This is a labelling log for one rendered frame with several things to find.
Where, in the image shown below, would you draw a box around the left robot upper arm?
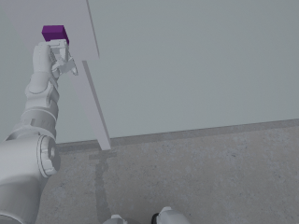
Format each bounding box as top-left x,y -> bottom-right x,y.
0,134 -> 61,224

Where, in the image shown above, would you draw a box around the robot left forearm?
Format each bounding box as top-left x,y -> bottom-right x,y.
3,72 -> 60,142

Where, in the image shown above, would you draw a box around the button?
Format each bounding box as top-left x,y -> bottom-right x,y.
41,25 -> 69,46

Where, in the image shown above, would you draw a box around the right robot shin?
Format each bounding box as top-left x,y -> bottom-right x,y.
160,206 -> 172,214

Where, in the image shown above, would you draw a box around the robot left hand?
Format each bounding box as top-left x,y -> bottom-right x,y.
33,39 -> 78,81

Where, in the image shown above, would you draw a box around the panel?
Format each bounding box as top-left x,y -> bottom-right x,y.
0,0 -> 111,150

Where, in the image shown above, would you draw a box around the right robot thigh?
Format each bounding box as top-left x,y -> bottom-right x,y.
156,210 -> 192,224

